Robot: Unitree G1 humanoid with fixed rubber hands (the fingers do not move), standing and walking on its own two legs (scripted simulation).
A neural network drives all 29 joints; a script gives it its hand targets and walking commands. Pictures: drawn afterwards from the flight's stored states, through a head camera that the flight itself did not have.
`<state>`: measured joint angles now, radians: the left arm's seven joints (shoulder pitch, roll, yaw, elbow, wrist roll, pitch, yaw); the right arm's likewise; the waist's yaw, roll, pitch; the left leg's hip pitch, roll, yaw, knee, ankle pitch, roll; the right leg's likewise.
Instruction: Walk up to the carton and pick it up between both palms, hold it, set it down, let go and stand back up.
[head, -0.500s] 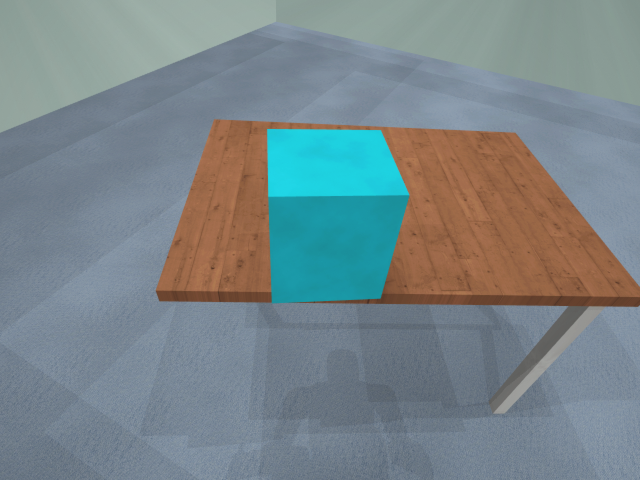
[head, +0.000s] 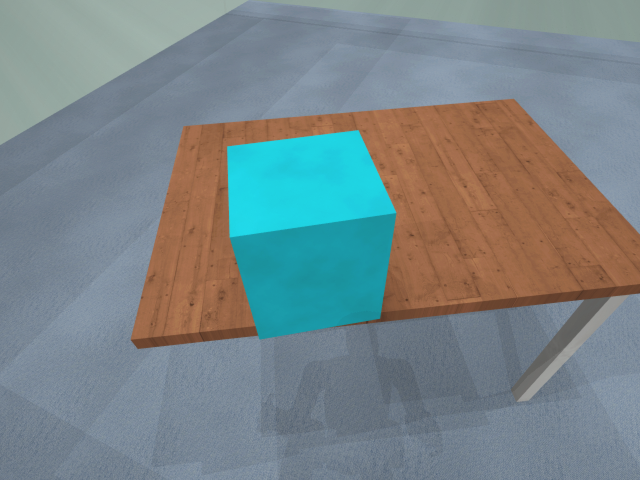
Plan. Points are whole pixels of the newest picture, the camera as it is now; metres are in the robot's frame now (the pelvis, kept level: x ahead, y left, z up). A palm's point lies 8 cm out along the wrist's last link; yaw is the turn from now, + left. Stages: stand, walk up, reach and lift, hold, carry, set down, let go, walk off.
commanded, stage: walk up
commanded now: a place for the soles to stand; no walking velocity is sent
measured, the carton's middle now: (307, 237) +0.51 +0.03 +0.01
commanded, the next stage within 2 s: none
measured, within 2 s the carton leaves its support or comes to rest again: neither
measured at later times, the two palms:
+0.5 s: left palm out of the picture +0.06 +0.28 -0.13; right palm out of the picture +0.05 -0.27 -0.08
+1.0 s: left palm out of the picture +0.05 +0.25 -0.11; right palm out of the picture +0.07 -0.27 -0.09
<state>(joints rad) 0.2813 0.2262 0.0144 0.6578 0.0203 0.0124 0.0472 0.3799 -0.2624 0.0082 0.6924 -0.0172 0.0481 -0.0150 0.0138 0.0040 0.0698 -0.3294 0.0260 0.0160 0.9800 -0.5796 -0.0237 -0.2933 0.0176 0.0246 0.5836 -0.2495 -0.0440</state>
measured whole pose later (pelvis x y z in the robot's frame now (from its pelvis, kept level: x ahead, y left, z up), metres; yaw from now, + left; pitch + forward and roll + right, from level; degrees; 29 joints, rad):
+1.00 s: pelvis -0.03 -0.01 -0.01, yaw +2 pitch -1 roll +0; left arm 0.31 0.27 0.01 0.69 0.02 0.01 -0.01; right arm 0.35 -0.27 -0.03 0.63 -0.01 0.00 0.00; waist 0.01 -0.04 0.02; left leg -0.28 0.02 -0.01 0.61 -0.31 -0.03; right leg -0.21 -0.02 -0.01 0.61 -0.37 0.01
